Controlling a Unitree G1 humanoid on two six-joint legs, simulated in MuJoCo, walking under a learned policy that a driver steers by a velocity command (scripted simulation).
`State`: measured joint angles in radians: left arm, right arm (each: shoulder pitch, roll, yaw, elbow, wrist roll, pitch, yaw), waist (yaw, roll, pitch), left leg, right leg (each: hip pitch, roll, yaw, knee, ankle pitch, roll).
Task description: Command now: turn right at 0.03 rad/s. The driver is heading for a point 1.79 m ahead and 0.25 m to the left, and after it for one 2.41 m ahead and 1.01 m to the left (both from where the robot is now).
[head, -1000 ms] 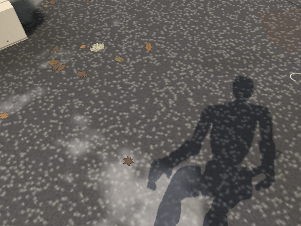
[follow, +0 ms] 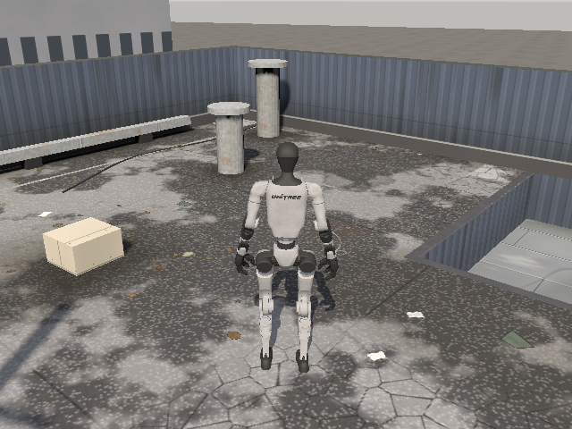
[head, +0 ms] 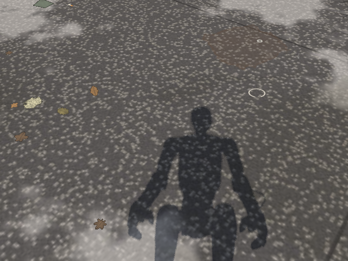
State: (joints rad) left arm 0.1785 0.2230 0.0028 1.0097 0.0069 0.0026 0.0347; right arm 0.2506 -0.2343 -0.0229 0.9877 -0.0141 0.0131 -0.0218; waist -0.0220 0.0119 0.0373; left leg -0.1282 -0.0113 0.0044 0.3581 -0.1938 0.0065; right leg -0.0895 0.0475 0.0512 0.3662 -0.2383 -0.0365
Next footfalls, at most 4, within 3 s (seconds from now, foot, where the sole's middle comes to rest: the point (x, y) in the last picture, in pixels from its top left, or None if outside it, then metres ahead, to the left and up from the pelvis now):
0.96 right None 0.44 -0.01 -0.78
1.50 left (147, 208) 0.76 0.14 -0.78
2.06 right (186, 151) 1.06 -0.03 -0.78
2.62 left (151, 110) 1.36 0.15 -0.78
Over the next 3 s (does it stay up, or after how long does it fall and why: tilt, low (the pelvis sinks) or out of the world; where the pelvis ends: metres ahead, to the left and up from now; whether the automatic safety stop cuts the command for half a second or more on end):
stays up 1.39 0.08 0.00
